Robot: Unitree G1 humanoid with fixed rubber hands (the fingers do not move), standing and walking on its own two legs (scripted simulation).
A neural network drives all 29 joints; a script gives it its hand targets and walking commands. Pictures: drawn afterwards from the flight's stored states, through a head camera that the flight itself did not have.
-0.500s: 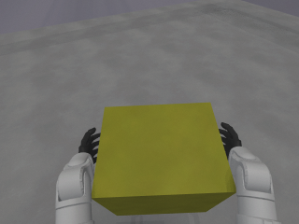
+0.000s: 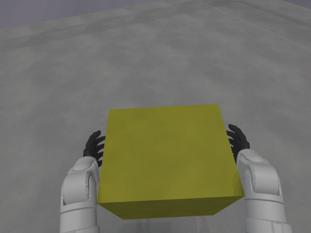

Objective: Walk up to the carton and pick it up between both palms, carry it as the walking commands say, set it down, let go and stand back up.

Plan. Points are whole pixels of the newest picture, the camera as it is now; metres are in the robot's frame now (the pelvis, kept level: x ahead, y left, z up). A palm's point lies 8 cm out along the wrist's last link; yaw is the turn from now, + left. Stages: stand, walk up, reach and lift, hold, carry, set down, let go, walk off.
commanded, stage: carry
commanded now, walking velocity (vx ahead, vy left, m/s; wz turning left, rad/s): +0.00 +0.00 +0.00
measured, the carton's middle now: (166, 167) +0.30 -0.01 -0.02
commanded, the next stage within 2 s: none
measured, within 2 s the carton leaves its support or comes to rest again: neither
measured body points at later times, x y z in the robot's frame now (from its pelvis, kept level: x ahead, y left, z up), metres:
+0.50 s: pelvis +0.00 +0.01 +0.00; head -0.02 +0.00 +0.45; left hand +0.29 +0.19 +0.05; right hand +0.30 -0.19 +0.05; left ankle +0.01 +0.13 -0.73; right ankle +0.03 -0.14 -0.73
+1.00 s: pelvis +0.00 +0.01 +0.00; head -0.02 +0.01 +0.45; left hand +0.29 +0.19 +0.05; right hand +0.30 -0.19 +0.05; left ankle +0.01 +0.13 -0.73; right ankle +0.03 -0.14 -0.73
